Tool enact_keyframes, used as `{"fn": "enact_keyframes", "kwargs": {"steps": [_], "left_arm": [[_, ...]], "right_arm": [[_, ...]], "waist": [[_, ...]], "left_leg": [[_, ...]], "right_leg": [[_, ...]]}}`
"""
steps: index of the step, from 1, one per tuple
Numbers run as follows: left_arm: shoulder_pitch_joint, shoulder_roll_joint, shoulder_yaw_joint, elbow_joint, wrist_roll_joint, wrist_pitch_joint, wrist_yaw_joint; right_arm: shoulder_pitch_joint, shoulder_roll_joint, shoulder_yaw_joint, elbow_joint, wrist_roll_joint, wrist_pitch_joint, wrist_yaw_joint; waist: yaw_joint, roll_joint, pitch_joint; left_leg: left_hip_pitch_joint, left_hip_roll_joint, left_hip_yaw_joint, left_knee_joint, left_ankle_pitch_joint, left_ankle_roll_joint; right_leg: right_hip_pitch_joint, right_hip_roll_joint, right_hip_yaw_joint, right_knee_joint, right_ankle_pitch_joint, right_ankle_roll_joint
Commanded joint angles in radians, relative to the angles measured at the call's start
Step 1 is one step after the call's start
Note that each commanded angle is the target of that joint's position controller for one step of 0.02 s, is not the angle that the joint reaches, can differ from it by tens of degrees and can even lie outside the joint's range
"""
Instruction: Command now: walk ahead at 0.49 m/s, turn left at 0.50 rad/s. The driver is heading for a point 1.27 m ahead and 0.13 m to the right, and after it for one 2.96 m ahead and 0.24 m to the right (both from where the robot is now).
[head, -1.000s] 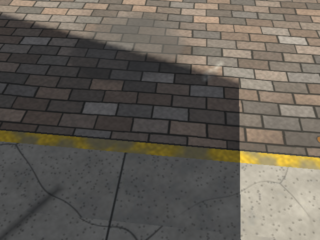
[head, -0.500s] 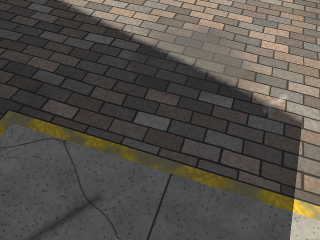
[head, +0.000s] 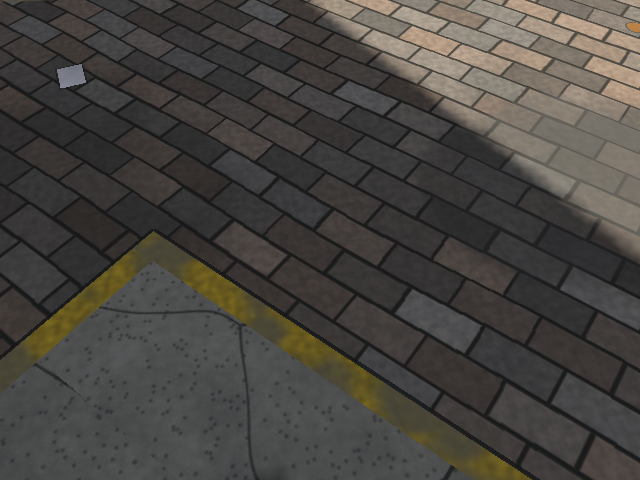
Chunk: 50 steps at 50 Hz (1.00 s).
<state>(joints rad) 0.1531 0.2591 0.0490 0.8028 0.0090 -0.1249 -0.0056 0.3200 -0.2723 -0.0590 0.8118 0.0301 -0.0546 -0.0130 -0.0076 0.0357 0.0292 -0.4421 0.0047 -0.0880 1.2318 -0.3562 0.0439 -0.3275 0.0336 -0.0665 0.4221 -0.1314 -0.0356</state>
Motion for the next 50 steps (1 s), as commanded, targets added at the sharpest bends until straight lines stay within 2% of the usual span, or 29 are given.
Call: {"fn": "enact_keyframes", "kwargs": {"steps": [1, 4, 7, 10, 13, 15, 16, 17, 18, 19, 20, 21, 22, 23, 25, 27, 29, 34, 37, 40, 42, 43, 44, 45, 46, 47, 48, 49, 50], "left_arm": [[0.047, 0.082, 0.022, -0.013, 0.001, -0.014, -0.008], [0.08, 0.123, 0.036, 0.024, -0.008, -0.024, -0.015], [0.09, 0.149, 0.04, 0.038, -0.016, -0.013, -0.012], [0.132, 0.172, 0.04, 0.054, -0.028, 0.003, -0.01], [0.201, 0.188, 0.038, 0.086, -0.042, 0.022, -0.013], [0.204, 0.203, 0.039, 0.095, -0.046, 0.037, -0.011], [0.185, 0.212, 0.039, 0.094, -0.047, 0.044, -0.008], [0.187, 0.19, 0.029, 0.093, -0.042, 0.046, -0.007], [0.174, 0.128, 0.004, 0.064, -0.02, 0.04, -0.007], [0.276, 0.001, -0.031, 0.042, -0.02, 0.021, -0.008], [0.257, 0.102, -0.006, 0.061, -0.049, 0.009, -0.007], [0.197, 0.144, 0.012, 0.04, -0.069, 0.008, -0.007], [0.155, 0.138, 0.013, 0.032, -0.059, 0.014, -0.001], [0.135, 0.129, 0.019, 0.032, -0.044, 0.024, 0.004], [0.163, 0.094, 0.022, 0.039, -0.044, 0.055, 0.001], [0.154, 0.062, 0.021, 0.028, -0.044, 0.075, -0.002], [0.115, 0.053, 0.023, 0.009, -0.039, 0.083, -0.002], [-0.035, 0.033, 0.014, -0.049, -0.028, 0.08, -0.029], [-0.137, 0.025, 0.006, -0.097, -0.028, 0.078, -0.047], [-0.189, 0.033, 0.008, -0.14, -0.032, 0.078, -0.064], [-0.161, 0.058, 0.021, -0.156, -0.034, 0.081, -0.069], [-0.099, 0.081, 0.035, -0.15, -0.036, 0.084, -0.067], [0.029, 0.123, 0.059, -0.122, -0.04, 0.085, -0.063], [0.195, 0.194, 0.098, -0.078, -0.038, 0.089, -0.046], [0.26, 0.303, 0.122, -0.061, -0.036, 0.097, -0.022], [0.241, 0.329, 0.113, -0.102, -0.025, 0.077, -0.031], [0.244, 0.237, 0.089, -0.096, -0.022, 0.065, -0.039], [0.201, 0.193, 0.078, -0.093, -0.027, 0.056, -0.038], [0.122, 0.161, 0.068, -0.109, -0.033, 0.053, -0.036]], "right_arm": [[0.035, -0.027, -0.012, -0.079, 0.003, 0.002, 0.004], [-0.034, -0.011, -0.001, -0.115, -0.012, 0.006, 0.002], [-0.122, -0.017, 0.009, -0.142, -0.02, -0.01, 0.017], [-0.237, -0.013, 0.019, -0.17, -0.016, -0.024, 0.034], [-0.323, -0.033, 0.017, -0.212, -0.007, -0.029, 0.044], [-0.306, -0.062, 0.005, -0.22, -0.006, -0.038, 0.049], [-0.235, -0.084, -0.009, -0.202, -0.01, -0.042, 0.047], [-0.092, -0.135, -0.037, -0.156, -0.016, -0.043, 0.039], [0.1, -0.219, -0.067, -0.125, -0.032, -0.04, 0.023], [0.154, -0.307, -0.08, -0.121, -0.05, -0.031, 0.017], [0.169, -0.214, -0.058, -0.118, -0.046, -0.037, 0.022], [0.107, -0.16, -0.04, -0.118, -0.037, -0.043, 0.025], [0.031, -0.118, -0.027, -0.122, -0.031, -0.047, 0.029], [-0.031, -0.083, -0.019, -0.122, -0.031, -0.051, 0.034], [-0.08, -0.054, -0.017, -0.109, -0.04, -0.066, 0.036], [-0.08, -0.065, -0.025, -0.087, -0.043, -0.078, 0.029], [-0.06, -0.078, -0.033, -0.064, -0.048, -0.079, 0.016], [-0.03, -0.119, -0.046, -0.029, -0.042, -0.067, -0.005], [0.018, -0.139, -0.053, -0.004, -0.032, -0.053, -0.011], [0.038, -0.156, -0.06, 0.015, -0.019, -0.032, -0.01], [0.018, -0.185, -0.066, 0.011, -0.013, -0.019, -0.014], [0.006, -0.202, -0.07, 0.007, -0.009, -0.011, -0.017], [-0.015, -0.212, -0.071, 0.002, -0.005, -0.003, -0.018], [-0.017, -0.204, -0.065, -0.006, -0.005, -0.003, -0.022], [0.018, -0.087, -0.032, -0.044, -0.045, -0.018, -0.019], [0.049, -0.045, -0.006, -0.089, -0.029, -0.063, -0.006], [-0.09, -0.129, -0.026, -0.114, 0.01, -0.092, 0.005], [-0.121, -0.128, -0.023, -0.127, 0.017, -0.104, 0.007], [-0.117, -0.12, -0.024, -0.108, -0.007, -0.105, -0.003]], "waist": [[0.001, -0.103, -0.049], [0.001, -0.075, -0.012], [0.017, -0.07, -0.006], [0.06, -0.082, 0.011], [0.082, -0.101, 0.034], [0.051, -0.119, 0.028], [-0.002, -0.122, -0.005], [-0.069, -0.101, -0.092], [-0.15, -0.009, -0.243], [-0.094, 0.256, -0.36], [-0.125, 0.168, -0.371], [-0.103, 0.137, -0.241], [-0.072, 0.09, -0.176], [-0.041, 0.078, -0.121], [0.006, 0.086, -0.081], [0.024, 0.05, -0.049], [0.021, 0.027, -0.021], [-0.019, 0.015, 0.034], [-0.057, 0.001, 0.07], [-0.062, 0.011, 0.08], [-0.025, 0.043, 0.034], [0.015, 0.066, -0.014], [0.091, 0.064, -0.083], [0.171, 0.028, -0.17], [0.127, -0.208, -0.226], [0.072, -0.264, -0.404], [0.131, -0.131, -0.336], [0.101, -0.113, -0.212], [0.049, -0.031, -0.147]], "left_leg": [[-0.17, 0.114, -0.032, -0.014, 0.052, 0.002], [-0.229, 0.125, -0.036, -0.155, 0.112, -0.007], [-0.238, 0.131, 0.004, -0.347, 0.271, -0.01], [-0.166, 0.103, 0.076, -0.516, 0.358, -0.016], [-0.147, 0.082, 0.09, -0.612, 0.294, -0.006], [-0.084, 0.056, 0.099, -0.679, 0.233, 0.013], [0.032, 0.027, 0.119, -0.727, 0.242, 0.027], [0.241, 0.006, 0.127, -0.744, 0.249, 0.049], [0.536, 0.179, -0.051, -0.728, 0.259, 0.111], [0.808, 0.432, -0.492, -0.84, 0.134, 0.242], [0.761, 0.436, -0.597, -0.91, 0.058, 0.252], [0.664, 0.406, -0.433, -0.914, 0.099, 0.213], [0.547, 0.357, -0.304, -0.937, 0.165, 0.184], [0.447, 0.315, -0.209, -0.974, 0.207, 0.163], [0.335, 0.275, -0.084, -1.043, 0.286, 0.147], [0.309, 0.272, 0.004, -1.075, 0.39, 0.151], [0.325, 0.272, 0.07, -1.087, 0.435, 0.149], [0.36, 0.262, 0.207, -1.11, 0.413, 0.122], [0.434, 0.286, 0.251, -1.094, 0.421, 0.114], [0.523, 0.306, 0.285, -1.03, 0.518, 0.095], [0.544, 0.305, 0.314, -0.92, 0.829, 0.075], [0.545, 0.3, 0.325, -0.818, 0.999, 0.064], [0.511, 0.275, 0.344, -0.642, 1.09, 0.045], [0.36, 0.231, 0.355, -0.392, 0.966, 0.004], [-0.011, 0.122, 0.338, -0.032, 0.2, -0.052], [-0.269, -0.051, 0.081, 0.203, -0.265, -0.075], [-0.381, 0.005, -0.018, 0.222, -0.185, -0.053], [-0.398, 0.046, -0.005, 0.149, -0.091, -0.029], [-0.334, 0.093, -0.003, 0.064, -0.019, -0.028]], "right_leg": [[0.16, -0.279, 0.278, -0.268, 0.019, -0.178], [0.151, -0.294, 0.211, -0.314, 0.095, -0.214], [0.185, -0.27, 0.129, -0.316, 0.154, -0.199], [0.18, -0.243, 0.066, -0.292, 0.148, -0.168], [0.244, -0.283, 0.105, -0.257, 0.114, -0.154], [0.278, -0.307, 0.137, -0.2, 0.14, -0.138], [0.266, -0.293, 0.127, -0.121, 0.234, -0.119], [0.219, -0.239, 0.087, 0.055, 0.348, -0.09], [0.033, -0.174, 0.032, 0.366, 0.175, -0.042], [-0.333, -0.015, 0.032, 0.72, -0.393, 0.016], [-0.419, -0.037, 0.184, 0.873, -0.438, 0.009], [-0.479, -0.082, 0.185, 0.901, -0.355, -0.002], [-0.453, -0.125, 0.165, 0.866, -0.268, 0.0], [-0.418, -0.152, 0.164, 0.815, -0.202, 0.004], [-0.325, -0.173, 0.168, 0.774, -0.122, 0.01], [-0.337, -0.171, 0.175, 0.746, -0.072, 0.016], [-0.389, -0.165, 0.192, 0.684, -0.003, 0.022], [-0.397, -0.149, 0.13, 0.412, 0.191, 0.016], [-0.418, -0.144, 0.078, 0.315, 0.181, -0.004], [-0.415, -0.126, 0.027, 0.258, 0.077, -0.037], [-0.306, -0.068, -0.035, 0.246, -0.021, -0.073], [-0.211, -0.027, -0.064, 0.25, -0.072, -0.095], [-0.04, 0.022, -0.084, 0.206, -0.065, -0.126], [0.24, 0.041, -0.035, 0.142, -0.006, -0.166], [0.532, -0.196, 0.363, 0.111, 0.014, -0.26], [0.727, -0.379, 0.926, -0.079, -0.159, -0.438], [0.701, -0.359, 0.84, -0.143, -0.139, -0.369], [0.569, -0.32, 0.676, -0.133, -0.063, -0.328], [0.414, -0.268, 0.555, -0.129, 0.023, -0.285]]}}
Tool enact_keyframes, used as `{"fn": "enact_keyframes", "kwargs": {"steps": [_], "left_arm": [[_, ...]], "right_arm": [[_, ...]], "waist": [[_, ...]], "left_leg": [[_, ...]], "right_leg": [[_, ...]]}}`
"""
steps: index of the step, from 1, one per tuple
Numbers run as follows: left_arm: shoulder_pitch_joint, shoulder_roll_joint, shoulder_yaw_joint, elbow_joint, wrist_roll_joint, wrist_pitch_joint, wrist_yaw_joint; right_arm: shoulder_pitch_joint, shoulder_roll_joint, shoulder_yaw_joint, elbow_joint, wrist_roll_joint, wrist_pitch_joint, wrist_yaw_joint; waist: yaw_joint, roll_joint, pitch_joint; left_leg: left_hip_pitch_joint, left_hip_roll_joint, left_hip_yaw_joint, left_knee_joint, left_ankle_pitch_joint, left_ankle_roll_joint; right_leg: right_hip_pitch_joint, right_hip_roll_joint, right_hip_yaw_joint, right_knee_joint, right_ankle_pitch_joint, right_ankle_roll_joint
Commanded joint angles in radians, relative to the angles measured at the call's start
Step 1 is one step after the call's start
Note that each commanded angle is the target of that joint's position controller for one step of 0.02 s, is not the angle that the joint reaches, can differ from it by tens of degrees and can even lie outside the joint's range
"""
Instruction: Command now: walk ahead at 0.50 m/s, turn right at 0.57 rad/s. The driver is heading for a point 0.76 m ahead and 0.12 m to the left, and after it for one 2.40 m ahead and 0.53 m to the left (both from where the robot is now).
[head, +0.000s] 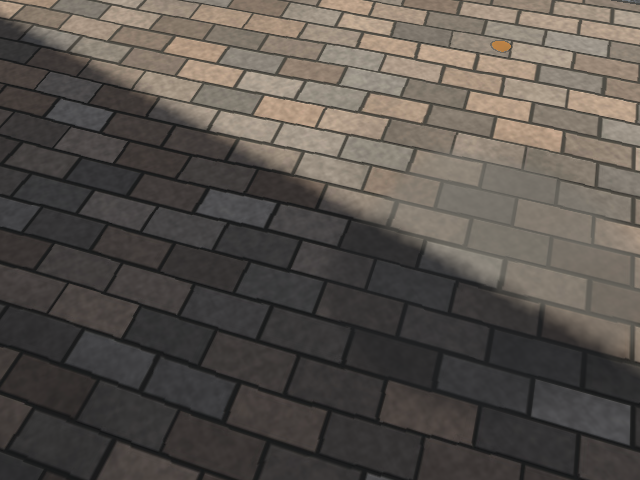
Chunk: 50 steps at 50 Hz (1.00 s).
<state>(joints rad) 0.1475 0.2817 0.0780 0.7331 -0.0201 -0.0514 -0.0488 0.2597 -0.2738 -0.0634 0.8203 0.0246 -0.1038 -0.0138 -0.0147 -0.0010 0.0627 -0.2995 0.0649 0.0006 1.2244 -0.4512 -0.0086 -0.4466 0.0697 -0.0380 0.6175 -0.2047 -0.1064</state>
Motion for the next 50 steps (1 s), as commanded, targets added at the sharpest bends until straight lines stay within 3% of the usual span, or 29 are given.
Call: {"fn": "enact_keyframes", "kwargs": {"steps": [1, 2, 4, 7, 12, 15, 18, 19, 21, 22, 23, 24, 25, 26, 27, 28, 29, 30, 33, 35, 39, 42, 44, 46, 47, 48, 49, 50], "left_arm": [[0.073, 0.101, 0.028, -0.056, 0.001, -0.021, 0.01], [0.052, 0.085, 0.02, -0.069, 0.012, -0.022, 0.014], [0.064, 0.087, 0.02, -0.061, 0.013, -0.031, 0.022], [0.121, 0.106, 0.02, -0.026, 0.015, -0.038, 0.038], [0.166, 0.123, 0.013, 0.006, 0.019, -0.041, 0.046], [0.192, 0.132, 0.013, 0.037, 0.02, -0.04, 0.046], [0.205, 0.137, 0.016, 0.059, 0.019, -0.026, 0.052], [0.196, 0.144, 0.018, 0.06, 0.018, -0.02, 0.055], [0.162, 0.169, 0.024, 0.048, 0.018, -0.01, 0.065], [0.146, 0.179, 0.025, 0.042, 0.018, -0.002, 0.071], [0.127, 0.177, 0.021, 0.034, 0.016, 0.003, 0.077], [0.148, 0.131, 0.0, 0.007, 0.04, -0.007, 0.082], [0.251, 0.021, -0.034, -0.014, 0.04, -0.037, 0.06], [0.189, 0.124, -0.019, -0.016, 0.019, -0.073, 0.039], [0.09, 0.14, -0.016, -0.052, -0.014, -0.09, 0.028], [0.045, 0.123, -0.022, -0.067, -0.002, -0.097, 0.031], [0.028, 0.132, -0.012, -0.069, 0.024, -0.092, 0.038], [0.045, 0.127, -0.009, -0.075, 0.031, -0.081, 0.04], [0.075, 0.096, -0.013, -0.079, 0.04, -0.052, 0.051], [0.011, 0.075, -0.022, -0.099, 0.042, -0.045, 0.057], [-0.124, 0.05, -0.032, -0.123, 0.031, -0.054, 0.049], [-0.179, 0.066, -0.028, -0.137, 0.022, -0.069, 0.033], [-0.185, 0.088, -0.018, -0.145, 0.022, -0.078, 0.025], [-0.126, 0.104, -0.006, -0.135, 0.021, -0.086, 0.025], [-0.039, 0.128, 0.008, -0.114, 0.027, -0.09, 0.031], [0.108, 0.172, 0.023, -0.096, 0.038, -0.093, 0.037], [0.251, 0.261, 0.051, -0.061, 0.046, -0.082, 0.039], [0.301, 0.209, 0.043, -0.032, 0.016, -0.073, 0.028]], "right_arm": [[-0.047, -0.133, -0.03, -0.11, -0.024, -0.046, -0.008], [-0.02, -0.134, -0.034, -0.103, -0.026, -0.03, -0.004], [0.005, -0.102, -0.029, -0.096, -0.032, -0.006, 0.0], [-0.068, -0.072, -0.015, -0.112, -0.029, 0.01, 0.001], [-0.205, -0.054, 0.001, -0.138, -0.01, 0.002, 0.024], [-0.263, -0.057, 0.005, -0.163, -0.001, -0.001, 0.043], [-0.292, -0.056, 0.007, -0.192, 0.001, -0.005, 0.067], [-0.283, -0.058, 0.007, -0.197, 0.0, -0.006, 0.075], [-0.209, -0.086, -0.006, -0.192, -0.006, -0.001, 0.079], [-0.114, -0.119, -0.024, -0.175, -0.009, 0.004, 0.076], [0.033, -0.163, -0.047, -0.144, -0.01, 0.008, 0.067], [0.181, -0.246, -0.067, -0.126, -0.014, 0.015, 0.051], [0.165, -0.268, -0.068, -0.138, -0.008, 0.01, 0.053], [0.174, -0.184, -0.049, -0.136, -0.003, 0.015, 0.051], [0.134, -0.152, -0.04, -0.15, -0.01, 0.019, 0.045], [0.073, -0.149, -0.038, -0.162, -0.013, 0.021, 0.045], [0.026, -0.126, -0.03, -0.177, -0.014, 0.021, 0.043], [0.002, -0.125, -0.026, -0.191, -0.022, 0.023, 0.04], [-0.006, -0.141, -0.031, -0.194, -0.016, 0.022, 0.028], [0.011, -0.166, -0.039, -0.186, -0.011, 0.025, 0.016], [0.068, -0.167, -0.039, -0.162, -0.002, 0.042, 0.003], [0.121, -0.152, -0.033, -0.134, 0.0, 0.047, 0.004], [0.132, -0.15, -0.031, -0.125, -0.005, 0.051, 0.003], [0.111, -0.155, -0.033, -0.124, -0.008, 0.057, 0.004], [0.097, -0.138, -0.026, -0.13, -0.01, 0.056, 0.006], [0.077, -0.101, -0.01, -0.149, -0.02, 0.052, 0.008], [0.201, -0.052, 0.008, -0.152, -0.004, 0.039, 0.006], [0.211, -0.079, 0.01, -0.149, 0.0, 0.03, 0.007]], "waist": [[0.02, -0.001, -0.145], [-0.006, -0.02, -0.142], [-0.018, -0.023, -0.139], [0.012, -0.046, -0.097], [0.083, -0.062, -0.046], [0.108, -0.053, -0.006], [0.109, -0.045, 0.011], [0.097, -0.051, 0.002], [0.049, -0.084, -0.07], [-0.005, -0.09, -0.133], [-0.087, -0.064, -0.207], [-0.125, 0.082, -0.323], [-0.033, 0.335, -0.429], [-0.092, 0.188, -0.429], [-0.094, 0.12, -0.294], [-0.053, -0.013, -0.188], [-0.023, -0.048, -0.147], [0.008, -0.017, -0.125], [0.037, 0.028, -0.102], [0.019, 0.038, -0.082], [-0.043, 0.077, -0.087], [-0.075, 0.091, -0.084], [-0.069, 0.104, -0.079], [-0.028, 0.13, -0.083], [0.018, 0.129, -0.129], [0.089, 0.08, -0.25], [0.086, -0.16, -0.399], [0.099, -0.276, -0.387]], "left_leg": [[-0.405, 0.058, -0.091, 0.0, 0.117, 0.018], [-0.346, 0.075, -0.092, -0.03, 0.149, 0.012], [-0.312, 0.08, -0.065, -0.095, 0.192, -0.011], [-0.367, 0.084, -0.04, -0.237, 0.34, -0.031], [-0.367, 0.053, -0.014, -0.533, 0.611, 0.004], [-0.414, 0.033, -0.017, -0.608, 0.602, 0.027], [-0.466, 0.004, -0.016, -0.649, 0.496, 0.062], [-0.448, -0.009, -0.003, -0.658, 0.452, 0.077], [-0.307, -0.07, 0.059, -0.651, 0.357, 0.111], [-0.176, -0.111, 0.087, -0.655, 0.33, 0.134], [0.048, -0.126, 0.069, -0.704, 0.394, 0.169], [0.348, 0.067, -0.21, -0.704, 0.466, 0.243], [0.672, 0.281, -0.773, -0.834, 0.334, 0.451], [0.69, 0.25, -0.773, -0.894, 0.184, 0.4], [0.574, 0.217, -0.624, -0.905, 0.193, 0.354], [0.405, 0.18, -0.527, -0.926, 0.292, 0.329], [0.297, 0.148, -0.461, -0.944, 0.39, 0.315], [0.214, 0.126, -0.431, -0.968, 0.453, 0.318], [0.09, 0.088, -0.347, -1.001, 0.562, 0.326], [0.036, 0.054, -0.291, -1.006, 0.568, 0.306], [0.018, 0.002, -0.252, -0.967, 0.464, 0.237], [0.106, 0.047, -0.307, -0.919, 0.416, 0.227], [0.181, 0.082, -0.359, -0.874, 0.421, 0.217], [0.213, 0.09, -0.379, -0.818, 0.507, 0.198], [0.203, 0.049, -0.354, -0.731, 0.618, 0.175], [0.114, 0.0, -0.296, -0.517, 0.588, 0.14], [-0.224, -0.139, -0.165, -0.168, 0.318, 0.058], [-0.419, -0.153, -0.171, -0.003, -0.122, 0.039]], "right_leg": [[0.417, -0.267, 0.446, -0.338, 0.189, -0.195], [0.349, -0.251, 0.405, -0.36, 0.236, -0.189], [0.288, -0.238, 0.332, -0.385, 0.362, -0.193], [0.276, -0.218, 0.224, -0.413, 0.457, -0.164], [0.333, -0.215, 0.136, -0.453, 0.311, -0.095], [0.433, -0.263, 0.122, -0.454, 0.292, -0.092], [0.551, -0.307, 0.095, -0.401, 0.399, -0.079], [0.572, -0.313, 0.08, -0.37, 0.484, -0.068], [0.584, -0.301, 0.04, -0.246, 0.833, -0.043], [0.573, -0.283, 0.017, -0.111, 0.988, -0.027], [0.474, -0.245, -0.017, 0.099, 0.97, 0.005], [0.233, -0.182, -0.054, 0.432, 0.591, 0.044], [-0.19, 0.047, 0.046, 0.783, -0.313, 0.112], [-0.304, -0.025, 0.195, 0.831, -0.306, 0.087], [-0.343, -0.069, 0.178, 0.794, -0.236, 0.075], [-0.324, -0.109, 0.157, 0.696, -0.18, 0.074], [-0.274, -0.14, 0.148, 0.602, -0.147, 0.084], [-0.219, -0.153, 0.145, 0.565, -0.132, 0.096], [-0.178, -0.161, 0.113, 0.428, -0.098, 0.146], [-0.17, -0.146, 0.094, 0.292, 0.016, 0.173], [-0.071, -0.087, 0.08, 0.011, 0.274, 0.179], [-0.064, -0.082, 0.092, -0.071, 0.293, 0.156], [-0.063, -0.079, 0.095, -0.114, 0.221, 0.125], [0.015, -0.068, 0.072, -0.162, 0.156, 0.085], [0.148, -0.069, 0.068, -0.189, 0.164, 0.052], [0.38, -0.186, 0.175, -0.152, 0.195, -0.015], [0.758, -0.382, 0.535, -0.159, 0.073, -0.182], [0.799, -0.466, 0.801, -0.289, -0.141, -0.222]]}}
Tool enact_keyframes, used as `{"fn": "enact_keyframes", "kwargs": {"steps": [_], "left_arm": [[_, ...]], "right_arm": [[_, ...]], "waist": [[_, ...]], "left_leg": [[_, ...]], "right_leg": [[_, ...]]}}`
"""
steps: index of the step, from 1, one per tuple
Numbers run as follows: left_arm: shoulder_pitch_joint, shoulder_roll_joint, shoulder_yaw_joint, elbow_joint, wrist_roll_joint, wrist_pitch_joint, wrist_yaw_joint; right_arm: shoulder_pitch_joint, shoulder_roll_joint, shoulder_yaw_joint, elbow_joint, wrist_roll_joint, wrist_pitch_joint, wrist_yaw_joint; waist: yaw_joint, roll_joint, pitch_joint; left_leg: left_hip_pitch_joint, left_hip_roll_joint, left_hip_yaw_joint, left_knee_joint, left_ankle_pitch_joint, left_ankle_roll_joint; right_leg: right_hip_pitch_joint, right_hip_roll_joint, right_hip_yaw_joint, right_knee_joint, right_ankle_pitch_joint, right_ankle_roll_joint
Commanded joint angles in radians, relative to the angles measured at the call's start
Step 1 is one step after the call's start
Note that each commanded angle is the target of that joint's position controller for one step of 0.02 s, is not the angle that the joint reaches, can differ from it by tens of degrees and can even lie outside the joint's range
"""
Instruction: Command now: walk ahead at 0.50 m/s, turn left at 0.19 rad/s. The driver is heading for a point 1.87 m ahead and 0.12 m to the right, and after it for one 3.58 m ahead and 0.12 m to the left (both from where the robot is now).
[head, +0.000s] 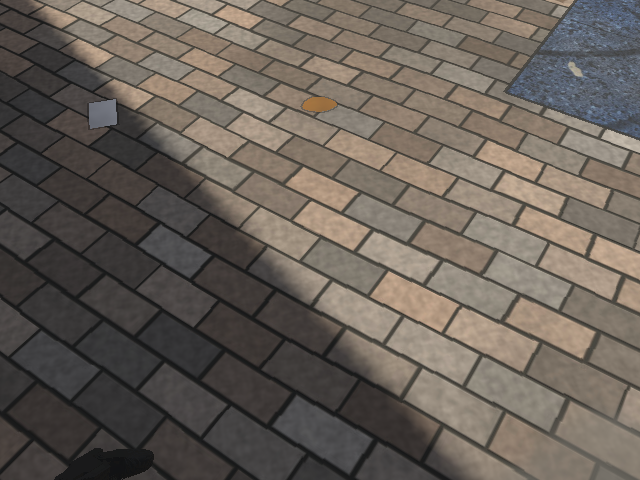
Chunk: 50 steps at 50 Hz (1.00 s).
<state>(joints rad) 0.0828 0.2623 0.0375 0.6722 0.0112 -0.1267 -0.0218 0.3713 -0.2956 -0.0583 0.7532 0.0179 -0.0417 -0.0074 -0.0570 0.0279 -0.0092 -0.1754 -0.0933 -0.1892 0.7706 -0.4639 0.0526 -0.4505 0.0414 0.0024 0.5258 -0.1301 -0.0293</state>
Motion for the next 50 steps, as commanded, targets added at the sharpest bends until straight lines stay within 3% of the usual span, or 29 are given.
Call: {"fn": "enact_keyframes", "kwargs": {"steps": [1, 2, 3, 4, 7, 12, 17, 20, 21, 22, 23, 24, 25, 26, 27, 28, 29, 31, 33, 36, 39, 43, 46, 47, 48, 49, 50], "left_arm": [[0.321, 0.166, 0.064, 0.024, -0.028, 0.007, 0.003], [0.26, 0.143, 0.053, 0.01, -0.019, 0.016, 0.005], [0.216, 0.121, 0.043, 0.01, -0.012, 0.021, 0.003], [0.191, 0.103, 0.035, 0.009, -0.005, 0.019, 0.002], [0.184, 0.113, 0.036, 0.024, -0.011, 0.012, 0.0], [0.234, 0.163, 0.047, 0.068, -0.024, 0.024, 0.011], [0.323, 0.182, 0.047, 0.12, -0.036, 0.043, 0.013], [0.331, 0.199, 0.052, 0.138, -0.037, 0.06, 0.019], [0.317, 0.209, 0.055, 0.139, -0.037, 0.065, 0.022], [0.302, 0.209, 0.053, 0.137, -0.038, 0.069, 0.025], [0.297, 0.182, 0.042, 0.127, -0.028, 0.069, 0.028], [0.355, 0.096, 0.012, 0.091, -0.01, 0.053, 0.026], [0.4, 0.063, -0.003, 0.102, -0.018, 0.034, 0.02], [0.329, 0.163, 0.024, 0.091, -0.041, 0.021, 0.013], [0.241, 0.17, 0.026, 0.065, -0.051, 0.016, 0.01], [0.2, 0.158, 0.025, 0.058, -0.037, 0.017, 0.012], [0.198, 0.152, 0.031, 0.06, -0.023, 0.026, 0.015], [0.242, 0.112, 0.026, 0.075, -0.021, 0.048, 0.015], [0.22, 0.095, 0.022, 0.067, -0.016, 0.061, 0.02], [0.114, 0.077, 0.015, 0.039, -0.011, 0.058, 0.018], [0.009, 0.061, 0.007, 0.016, -0.016, 0.047, 0.006], [-0.095, 0.076, 0.008, -0.024, -0.027, 0.039, -0.013], [-0.088, 0.1, 0.016, -0.035, -0.025, 0.032, -0.024], [-0.041, 0.114, 0.023, -0.024, -0.023, 0.03, -0.023], [0.067, 0.143, 0.041, 0.009, -0.019, 0.029, -0.018], [0.234, 0.201, 0.065, 0.05, -0.013, 0.03, -0.008], [0.346, 0.308, 0.091, 0.064, 0.002, 0.037, -0.002]], "right_arm": [[0.008, -0.126, -0.014, -0.09, 0.016, -0.034, 0.004], [-0.074, -0.126, -0.012, -0.109, 0.009, -0.034, 0.005], [-0.122, -0.113, -0.012, -0.123, -0.007, -0.035, 0.008], [-0.122, -0.102, -0.015, -0.123, -0.014, -0.034, 0.009], [-0.092, -0.055, -0.006, -0.11, -0.012, -0.027, 0.012], [-0.245, -0.015, 0.014, -0.144, -0.018, -0.039, 0.016], [-0.385, -0.021, 0.013, -0.183, 0.0, -0.051, 0.038], [-0.395, -0.044, 0.005, -0.199, 0.0, -0.058, 0.051], [-0.352, -0.06, -0.003, -0.19, -0.002, -0.06, 0.051], [-0.252, -0.088, -0.02, -0.161, -0.007, -0.06, 0.046], [-0.097, -0.14, -0.043, -0.121, -0.014, -0.058, 0.036], [0.051, -0.238, -0.065, -0.106, -0.037, -0.053, 0.026], [0.094, -0.22, -0.062, -0.083, -0.016, -0.044, 0.029], [0.056, -0.155, -0.04, -0.085, -0.008, -0.04, 0.029], [-0.007, -0.13, -0.03, -0.093, -0.008, -0.038, 0.026], [-0.068, -0.11, -0.023, -0.094, -0.016, -0.038, 0.03], [-0.111, -0.083, -0.014, -0.097, -0.023, -0.044, 0.034], [-0.142, -0.077, -0.015, -0.09, -0.023, -0.054, 0.038], [-0.137, -0.096, -0.022, -0.071, -0.018, -0.065, 0.036], [-0.104, -0.117, -0.028, -0.041, -0.017, -0.062, 0.024], [-0.063, -0.139, -0.032, -0.013, -0.008, -0.054, 0.016], [0.007, -0.16, -0.038, 0.035, 0.003, -0.039, 0.014], [0.011, -0.174, -0.044, 0.057, 0.006, -0.023, 0.007], [-0.003, -0.179, -0.045, 0.059, 0.006, -0.018, 0.005], [-0.013, -0.169, -0.04, 0.059, 0.005, -0.013, 0.003], [-0.008, -0.128, -0.023, 0.049, -0.008, -0.012, -0.001], [0.094, -0.032, 0.01, 0.019, -0.016, -0.029, 0.005]], "waist": [[0.153, -0.186, -0.163], [0.139, -0.104, -0.071], [0.116, -0.071, 0.002], [0.088, -0.088, 0.021], [0.058, -0.128, 0.01], [0.103, -0.099, 0.022], [0.153, -0.103, 0.051], [0.128, -0.117, 0.052], [0.097, -0.123, 0.028], [0.038, -0.114, -0.032], [-0.031, -0.09, -0.143], [-0.051, 0.088, -0.315], [-0.044, 0.269, -0.412], [-0.057, 0.166, -0.285], [-0.04, 0.109, -0.164], [-0.008, 0.042, -0.081], [0.026, 0.043, -0.044], [0.07, 0.07, -0.028], [0.082, 0.056, -0.005], [0.057, 0.028, 0.026], [0.017, 0.025, 0.046], [-0.018, 0.029, 0.068], [0.005, 0.045, 0.057], [0.037, 0.053, 0.031], [0.094, 0.042, -0.035], [0.159, 0.0, -0.164], [0.148, -0.221, -0.319]], "left_leg": [[-0.627, 0.059, -0.007, 0.525, -0.053, -0.018], [-0.626, 0.103, 0.04, 0.517, 0.028, -0.016], [-0.613, 0.136, 0.067, 0.452, 0.087, -0.017], [-0.568, 0.168, 0.075, 0.397, 0.132, -0.019], [-0.5, 0.189, 0.116, 0.3, 0.187, -0.04], [-0.477, 0.188, 0.154, -0.011, 0.425, -0.063], [-0.425, 0.148, 0.175, -0.196, 0.508, -0.05], [-0.394, 0.132, 0.178, -0.256, 0.412, -0.011], [-0.321, 0.113, 0.194, -0.278, 0.388, 0.006], [-0.17, 0.087, 0.22, -0.312, 0.398, 0.032], [0.077, 0.131, 0.181, -0.289, 0.432, 0.072], [0.48, 0.387, -0.167, -0.261, 0.426, 0.197], [0.605, 0.501, -0.513, -0.4, 0.272, 0.293], [0.516, 0.466, -0.451, -0.437, 0.166, 0.252], [0.378, 0.426, -0.312, -0.456, 0.191, 0.219], [0.235, 0.382, -0.222, -0.492, 0.27, 0.204], [0.135, 0.348, -0.159, -0.525, 0.342, 0.192], [0.024, 0.321, -0.092, -0.583, 0.412, 0.201], [-0.02, 0.314, -0.029, -0.618, 0.472, 0.213], [-0.012, 0.293, 0.045, -0.639, 0.504, 0.195], [-0.003, 0.272, 0.101, -0.639, 0.484, 0.165], [0.101, 0.32, 0.084, -0.599, 0.447, 0.151], [0.185, 0.354, 0.066, -0.529, 0.527, 0.125], [0.193, 0.344, 0.078, -0.471, 0.636, 0.111], [0.177, 0.3, 0.116, -0.339, 0.78, 0.088], [0.062, 0.246, 0.164, -0.111, 0.729, 0.053], [-0.338, 0.1, 0.23, 0.288, 0.37, -0.027]], "right_leg": [[0.69, -0.412, 0.687, -0.223, -0.344, -0.256], [0.562, -0.372, 0.561, -0.242, -0.306, -0.222], [0.445, -0.328, 0.474, -0.277, -0.218, -0.213], [0.375, -0.295, 0.413, -0.301, -0.132, -0.201], [0.296, -0.247, 0.288, -0.347, 0.048, -0.208], [0.303, -0.217, 0.146, -0.369, 0.197, -0.186], [0.375, -0.246, 0.134, -0.335, 0.174, -0.164], [0.46, -0.285, 0.152, -0.275, 0.251, -0.141], [0.47, -0.281, 0.141, -0.224, 0.361, -0.128], [0.455, -0.247, 0.104, -0.11, 0.509, -0.107], [0.355, -0.199, 0.062, 0.085, 0.501, -0.076], [0.008, -0.088, -0.004, 0.464, 0.169, -0.011], [-0.222, 0.006, 0.063, 0.693, -0.429, 0.015], [-0.329, -0.056, 0.116, 0.778, -0.413, 0.007], [-0.349, -0.102, 0.083, 0.763, -0.327, 0.001], [-0.32, -0.134, 0.064, 0.701, -0.254, 0.006], [-0.266, -0.162, 0.068, 0.644, -0.206, 0.012], [-0.179, -0.176, 0.064, 0.597, -0.163, 0.028], [-0.187, -0.18, 0.056, 0.532, -0.106, 0.046], [-0.215, -0.18, 0.051, 0.348, 0.063, 0.055], [-0.165, -0.149, 0.026, 0.161, 0.2, 0.049], [-0.166, -0.125, 0.025, 0.048, 0.187, 0.026], [-0.125, -0.107, 0.016, -0.004, 0.079, -0.012], [-0.047, -0.085, -0.007, -0.026, 0.055, -0.028], [0.111, -0.054, -0.038, -0.052, 0.054, -0.053], [0.374, -0.119, 0.025, -0.016, 0.096, -0.097], [0.777, -0.372, 0.444, -0.042, -0.016, -0.249]]}}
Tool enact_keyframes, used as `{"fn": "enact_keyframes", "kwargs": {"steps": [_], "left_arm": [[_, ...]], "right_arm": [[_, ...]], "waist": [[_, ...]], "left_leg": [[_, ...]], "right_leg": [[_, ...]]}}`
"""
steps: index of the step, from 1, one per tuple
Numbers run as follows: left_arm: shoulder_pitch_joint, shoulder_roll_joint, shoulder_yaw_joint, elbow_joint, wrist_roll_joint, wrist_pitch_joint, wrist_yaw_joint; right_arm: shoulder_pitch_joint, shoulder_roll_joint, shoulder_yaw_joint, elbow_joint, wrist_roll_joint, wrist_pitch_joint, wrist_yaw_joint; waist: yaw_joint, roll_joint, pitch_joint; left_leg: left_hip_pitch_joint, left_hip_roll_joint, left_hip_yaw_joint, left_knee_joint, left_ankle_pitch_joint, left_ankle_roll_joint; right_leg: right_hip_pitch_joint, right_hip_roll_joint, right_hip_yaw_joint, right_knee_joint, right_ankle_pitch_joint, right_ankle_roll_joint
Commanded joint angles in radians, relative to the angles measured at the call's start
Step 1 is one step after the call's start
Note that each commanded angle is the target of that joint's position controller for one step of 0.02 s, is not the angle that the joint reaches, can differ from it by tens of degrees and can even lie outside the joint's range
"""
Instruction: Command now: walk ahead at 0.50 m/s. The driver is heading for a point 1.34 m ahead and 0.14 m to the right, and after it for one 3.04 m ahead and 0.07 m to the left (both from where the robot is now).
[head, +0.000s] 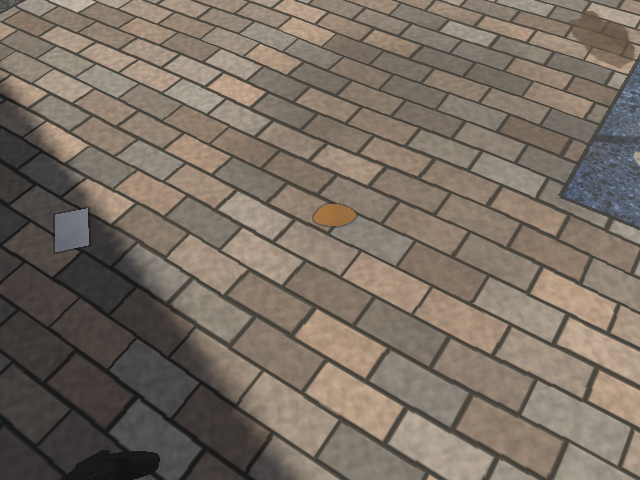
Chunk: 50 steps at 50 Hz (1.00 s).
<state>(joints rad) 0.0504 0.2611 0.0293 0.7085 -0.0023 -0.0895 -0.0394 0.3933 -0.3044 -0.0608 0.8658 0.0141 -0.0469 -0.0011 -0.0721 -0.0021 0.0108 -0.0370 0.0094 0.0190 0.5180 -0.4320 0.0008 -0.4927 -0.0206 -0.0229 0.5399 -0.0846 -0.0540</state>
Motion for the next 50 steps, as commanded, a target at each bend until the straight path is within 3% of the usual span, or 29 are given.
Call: {"fn": "enact_keyframes", "kwargs": {"steps": [1, 2, 3, 4, 5, 7, 9, 12, 15, 18, 21, 23, 24, 25, 26, 27, 28, 29, 30, 31, 32, 33, 36, 39, 43, 48, 50], "left_arm": [[0.417, 0.253, 0.084, 0.039, -0.003, 0.005, 0.013], [0.357, 0.2, 0.064, 0.032, -0.007, 0.005, 0.013], [0.29, 0.175, 0.056, 0.019, -0.006, 0.007, 0.015], [0.23, 0.149, 0.048, 0.014, 0.001, 0.007, 0.013], [0.193, 0.121, 0.039, 0.009, 0.009, 0.002, 0.01], [0.173, 0.117, 0.04, 0.015, 0.009, -0.009, 0.007], [0.187, 0.138, 0.047, 0.034, 0.005, -0.018, 0.012], [0.226, 0.154, 0.052, 0.063, 0.002, -0.013, 0.025], [0.267, 0.169, 0.055, 0.088, -0.005, -0.005, 0.034], [0.324, 0.183, 0.059, 0.123, -0.013, 0.006, 0.037], [0.344, 0.191, 0.064, 0.149, -0.019, 0.022, 0.042], [0.332, 0.203, 0.07, 0.157, -0.021, 0.031, 0.047], [0.313, 0.21, 0.072, 0.155, -0.022, 0.036, 0.049], [0.3, 0.197, 0.067, 0.154, -0.02, 0.041, 0.05], [0.306, 0.156, 0.049, 0.138, -0.005, 0.042, 0.053], [0.416, 0.047, 0.014, 0.113, 0.004, 0.021, 0.044], [0.395, 0.085, 0.02, 0.131, -0.007, -0.003, 0.039], [0.306, 0.165, 0.042, 0.106, -0.035, -0.017, 0.031], [0.24, 0.163, 0.041, 0.09, -0.039, -0.022, 0.032], [0.208, 0.152, 0.043, 0.086, -0.025, -0.019, 0.036], [0.219, 0.141, 0.048, 0.091, -0.015, -0.007, 0.04], [0.245, 0.121, 0.046, 0.098, -0.014, 0.005, 0.04], [0.237, 0.091, 0.043, 0.103, -0.016, 0.031, 0.044], [0.16, 0.082, 0.043, 0.081, -0.015, 0.031, 0.04], [0.046, 0.059, 0.034, 0.044, -0.016, 0.025, 0.021], [-0.06, 0.053, 0.028, -0.027, -0.017, 0.026, -0.009], [-0.049, 0.071, 0.037, -0.047, -0.016, 0.027, -0.021]], "right_arm": [[0.06, -0.037, 0.013, -0.081, -0.008, -0.045, 0.003], [-0.018, -0.123, -0.011, -0.099, 0.018, -0.058, 0.011], [-0.088, -0.123, -0.01, -0.117, 0.023, -0.062, 0.011], [-0.126, -0.113, -0.01, -0.123, 0.009, -0.059, 0.008], [-0.119, -0.105, -0.016, -0.119, 0.0, -0.049, 0.004], [-0.078, -0.067, -0.011, -0.101, -0.003, -0.027, 0.003], [-0.105, -0.054, -0.009, -0.109, -0.008, -0.015, -0.003], [-0.204, -0.039, -0.004, -0.135, -0.014, -0.019, -0.002], [-0.304, -0.017, 0.005, -0.156, -0.009, -0.029, 0.01], [-0.394, -0.016, 0.009, -0.183, 0.0, -0.037, 0.025], [-0.438, -0.031, 0.007, -0.208, 0.003, -0.044, 0.041], [-0.407, -0.052, 0.001, -0.205, 0.001, -0.048, 0.047], [-0.348, -0.07, -0.009, -0.189, -0.001, -0.05, 0.046], [-0.218, -0.105, -0.03, -0.147, -0.005, -0.05, 0.039], [-0.042, -0.165, -0.053, -0.104, -0.012, -0.049, 0.029], [0.053, -0.273, -0.078, -0.086, -0.023, -0.041, 0.024], [0.074, -0.193, -0.056, -0.081, -0.007, -0.038, 0.027], [-0.002, -0.147, -0.038, -0.089, -0.004, -0.039, 0.026], [-0.074, -0.121, -0.029, -0.103, -0.007, -0.038, 0.024], [-0.133, -0.091, -0.02, -0.108, -0.013, -0.038, 0.027], [-0.167, -0.063, -0.011, -0.112, -0.023, -0.043, 0.029], [-0.182, -0.065, -0.012, -0.109, -0.025, -0.047, 0.03], [-0.169, -0.084, -0.021, -0.081, -0.025, -0.065, 0.023], [-0.136, -0.098, -0.025, -0.051, -0.029, -0.066, 0.009], [-0.114, -0.114, -0.025, -0.026, -0.024, -0.063, -0.003], [-0.058, -0.128, -0.034, 0.02, -0.009, -0.031, -0.009], [-0.079, -0.149, -0.041, 0.016, -0.003, -0.014, -0.017]], "waist": [[0.182, -0.268, -0.398], [0.181, -0.18, -0.256], [0.159, -0.117, -0.158], [0.131, -0.069, -0.083], [0.097, -0.083, -0.052], [0.062, -0.099, -0.046], [0.055, -0.08, -0.023], [0.08, -0.056, 0.004], [0.116, -0.057, 0.026], [0.151, -0.054, 0.051], [0.149, -0.062, 0.066], [0.121, -0.076, 0.045], [0.082, -0.084, 0.009], [0.017, -0.07, -0.071], [-0.049, -0.014, -0.21], [-0.017, 0.231, -0.346], [-0.042, 0.254, -0.401], [-0.034, 0.179, -0.24], [-0.01, 0.113, -0.146], [0.019, 0.072, -0.072], [0.053, 0.086, -0.042], [0.075, 0.116, -0.04], [0.088, 0.085, -0.014], [0.064, 0.061, 0.01], [0.021, 0.054, 0.045], [-0.01, 0.04, 0.083], [0.017, 0.061, 0.062]], "left_leg": [[-0.65, -0.059, -0.103, 0.707, -0.145, 0.016], [-0.745, 0.002, -0.137, 0.784, -0.105, 0.029], [-0.75, 0.054, -0.105, 0.756, -0.014, 0.039], [-0.72, 0.087, -0.086, 0.693, 0.059, 0.035], [-0.659, 0.117, -0.093, 0.639, 0.112, 0.032], [-0.58, 0.127, -0.086, 0.597, 0.162, 0.016], [-0.604, 0.132, -0.081, 0.532, 0.226, -0.002], [-0.651, 0.132, -0.077, 0.358, 0.38, -0.018], [-0.615, 0.105, -0.05, 0.179, 0.507, -0.016], [-0.605, 0.083, -0.036, 0.079, 0.526, -0.01], [-0.617, 0.072, -0.044, 0.017, 0.453, 0.02], [-0.553, 0.054, -0.03, -0.01, 0.381, 0.047], [-0.456, 0.027, -0.004, -0.028, 0.359, 0.065], [-0.272, -0.005, 0.026, -0.05, 0.367, 0.091], [0.019, 0.089, -0.071, -0.007, 0.401, 0.141], [0.406, 0.339, -0.521, -0.06, 0.263, 0.302], [0.441, 0.381, -0.753, -0.199, 0.126, 0.335], [0.32, 0.349, -0.618, -0.218, 0.071, 0.28], [0.177, 0.308, -0.489, -0.237, 0.114, 0.246], [0.041, 0.268, -0.399, -0.273, 0.19, 0.232], [-0.05, 0.233, -0.333, -0.308, 0.253, 0.216], [-0.107, 0.223, -0.302, -0.337, 0.293, 0.224], [-0.143, 0.215, -0.179, -0.39, 0.404, 0.23], [-0.104, 0.208, -0.082, -0.406, 0.471, 0.207], [-0.071, 0.2, 0.028, -0.429, 0.469, 0.173], [0.129, 0.264, 0.079, -0.357, 0.58, 0.154], [0.174, 0.274, 0.108, -0.266, 0.82, 0.133]], "right_leg": [[0.884, -0.371, 0.749, -0.207, -0.196, -0.275], [0.782, -0.344, 0.643, -0.229, -0.276, -0.227], [0.646, -0.307, 0.517, -0.245, -0.241, -0.195], [0.512, -0.267, 0.426, -0.279, -0.166, -0.183], [0.419, -0.234, 0.363, -0.312, -0.095, -0.171], [0.33, -0.207, 0.291, -0.364, -0.012, -0.179], [0.309, -0.202, 0.233, -0.397, 0.062, -0.192], [0.341, -0.186, 0.164, -0.415, 0.118, -0.177], [0.357, -0.164, 0.106, -0.42, 0.108, -0.151], [0.416, -0.189, 0.103, -0.403, 0.081, -0.149], [0.51, -0.234, 0.119, -0.355, 0.116, -0.135], [0.551, -0.249, 0.123, -0.3, 0.213, -0.117], [0.553, -0.236, 0.107, -0.231, 0.353, -0.103], [0.525, -0.188, 0.068, -0.078, 0.484, -0.079], [0.373, -0.135, 0.025, 0.173, 0.366, -0.044], [-0.046, 0.037, -0.018, 0.57, -0.086, 0.035], [-0.193, 0.064, 0.121, 0.715, -0.493, 0.035], [-0.284, 0.001, 0.135, 0.771, -0.443, 0.019], [-0.278, -0.053, 0.104, 0.734, -0.349, 0.011], [-0.243, -0.087, 0.088, 0.668, -0.278, 0.016], [-0.181, -0.115, 0.094, 0.617, -0.222, 0.018], [-0.128, -0.123, 0.093, 0.593, -0.195, 0.028], [-0.147, -0.131, 0.094, 0.519, -0.104, 0.052], [-0.202, -0.114, 0.117, 0.369, 0.058, 0.059], [-0.164, -0.08, 0.069, 0.166, 0.211, 0.045], [-0.232, -0.062, 0.031, 0.061, 0.113, 0.007], [-0.181, -0.029, -0.018, 0.05, 0.008, -0.023]]}}
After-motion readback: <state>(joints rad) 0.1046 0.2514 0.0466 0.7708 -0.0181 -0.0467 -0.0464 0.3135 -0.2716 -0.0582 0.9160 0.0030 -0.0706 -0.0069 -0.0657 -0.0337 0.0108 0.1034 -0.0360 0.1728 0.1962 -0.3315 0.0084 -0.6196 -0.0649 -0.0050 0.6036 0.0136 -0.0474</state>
